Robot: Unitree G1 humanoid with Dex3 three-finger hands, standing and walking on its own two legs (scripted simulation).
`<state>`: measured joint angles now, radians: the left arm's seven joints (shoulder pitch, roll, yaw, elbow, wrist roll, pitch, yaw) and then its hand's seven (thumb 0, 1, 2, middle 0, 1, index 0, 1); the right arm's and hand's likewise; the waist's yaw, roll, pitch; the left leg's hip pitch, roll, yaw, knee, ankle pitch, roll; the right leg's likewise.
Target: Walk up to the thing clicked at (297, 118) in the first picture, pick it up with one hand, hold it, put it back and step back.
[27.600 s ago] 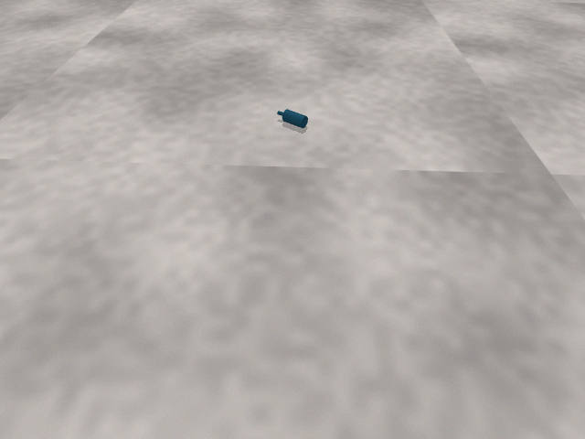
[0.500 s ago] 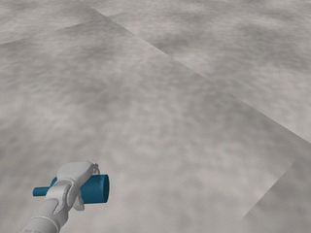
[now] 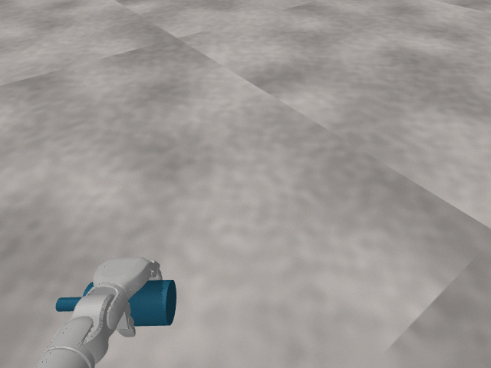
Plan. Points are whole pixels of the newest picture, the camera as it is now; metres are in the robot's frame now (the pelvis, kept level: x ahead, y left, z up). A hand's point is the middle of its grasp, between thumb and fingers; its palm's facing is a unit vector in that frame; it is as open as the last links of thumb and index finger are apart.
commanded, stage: hold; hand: left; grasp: from above
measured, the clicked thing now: (115, 303) +0.30 +0.26 -0.07
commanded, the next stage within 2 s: crouch in 0.92 s
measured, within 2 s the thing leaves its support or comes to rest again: neither
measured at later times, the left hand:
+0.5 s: hand (125, 302) +0.28 +0.22 -0.03, palm faces -0.46 -0.05 -0.89, open 10.4 cm
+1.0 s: hand (126, 297) +0.29 +0.22 -0.03, palm faces -0.46 -0.05 -0.89, open 10.4 cm
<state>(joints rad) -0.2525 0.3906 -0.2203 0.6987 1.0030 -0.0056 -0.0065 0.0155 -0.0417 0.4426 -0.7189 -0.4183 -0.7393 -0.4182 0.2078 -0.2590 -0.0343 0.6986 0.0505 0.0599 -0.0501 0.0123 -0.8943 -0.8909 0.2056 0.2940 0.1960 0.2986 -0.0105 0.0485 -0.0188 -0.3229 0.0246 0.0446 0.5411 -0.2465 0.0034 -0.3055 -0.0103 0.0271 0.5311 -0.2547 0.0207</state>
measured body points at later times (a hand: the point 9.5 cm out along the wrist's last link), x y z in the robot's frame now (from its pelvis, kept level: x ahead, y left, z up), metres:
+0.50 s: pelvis -0.01 +0.00 +0.00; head +0.00 -0.02 +0.45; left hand +0.30 +0.22 +0.02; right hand +0.14 -0.25 -0.11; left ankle +0.02 +0.12 -0.73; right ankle +0.01 -0.13 -0.73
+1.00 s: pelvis +0.00 +0.00 +0.01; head +0.01 -0.02 +0.45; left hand +0.31 +0.22 +0.02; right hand +0.15 -0.25 -0.11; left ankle +0.02 +0.12 -0.73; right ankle +0.01 -0.13 -0.73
